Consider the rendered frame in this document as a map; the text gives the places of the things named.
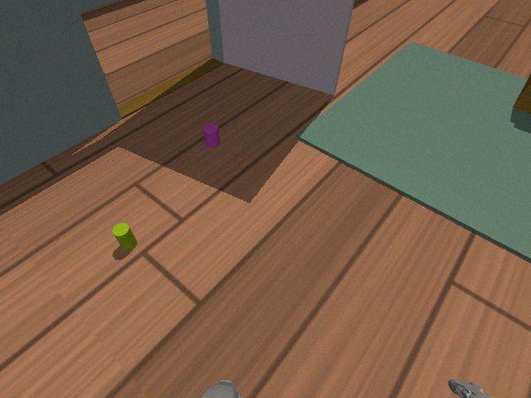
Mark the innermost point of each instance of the right robot hand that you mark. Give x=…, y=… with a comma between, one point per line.
x=466, y=390

